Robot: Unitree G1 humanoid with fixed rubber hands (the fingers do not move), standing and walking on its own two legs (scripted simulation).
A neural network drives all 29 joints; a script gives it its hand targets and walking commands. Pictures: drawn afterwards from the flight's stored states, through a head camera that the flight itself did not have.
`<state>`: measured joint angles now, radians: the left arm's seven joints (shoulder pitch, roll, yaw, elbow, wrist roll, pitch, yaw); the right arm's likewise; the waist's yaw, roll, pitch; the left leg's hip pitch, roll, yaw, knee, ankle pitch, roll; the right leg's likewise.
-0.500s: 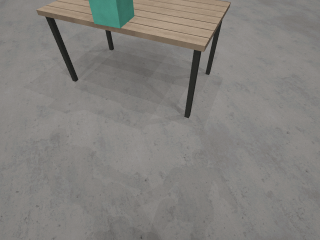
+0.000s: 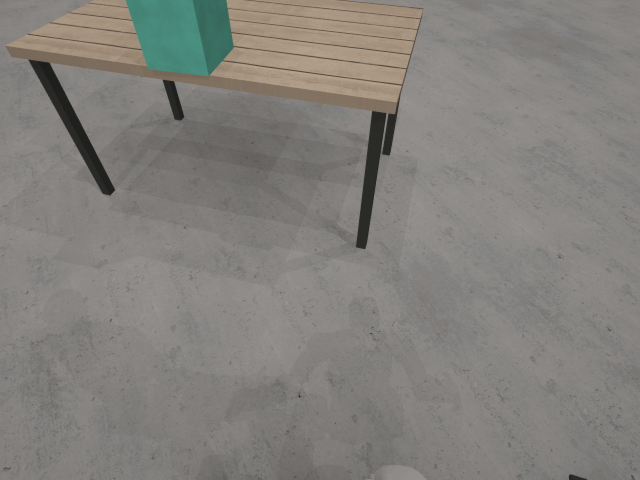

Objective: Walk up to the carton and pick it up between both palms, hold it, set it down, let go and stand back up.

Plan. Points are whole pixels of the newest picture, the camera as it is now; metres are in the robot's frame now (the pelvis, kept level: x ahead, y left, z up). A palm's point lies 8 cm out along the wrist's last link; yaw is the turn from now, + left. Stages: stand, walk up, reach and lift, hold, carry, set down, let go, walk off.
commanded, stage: walk up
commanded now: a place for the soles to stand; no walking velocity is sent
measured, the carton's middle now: (182, 15) +1.34 +0.42 +0.04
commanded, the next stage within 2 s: none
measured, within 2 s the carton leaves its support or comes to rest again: neither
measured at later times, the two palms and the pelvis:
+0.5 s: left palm (20, 405) +0.24 +0.43 -0.08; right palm (493, 392) +0.27 -0.24 -0.11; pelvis +0.19 +0.09 -0.01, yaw -4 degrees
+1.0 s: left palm (49, 249) +0.53 +0.52 -0.08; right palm (396, 337) +0.37 -0.12 -0.13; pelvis +0.39 +0.21 -0.01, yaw -9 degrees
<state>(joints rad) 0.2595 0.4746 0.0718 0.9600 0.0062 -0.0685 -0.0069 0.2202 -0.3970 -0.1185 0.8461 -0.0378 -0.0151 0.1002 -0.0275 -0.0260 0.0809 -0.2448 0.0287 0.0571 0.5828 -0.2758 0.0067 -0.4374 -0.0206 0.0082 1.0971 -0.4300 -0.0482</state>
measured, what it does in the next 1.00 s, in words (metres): walks ahead: right foot, then left foot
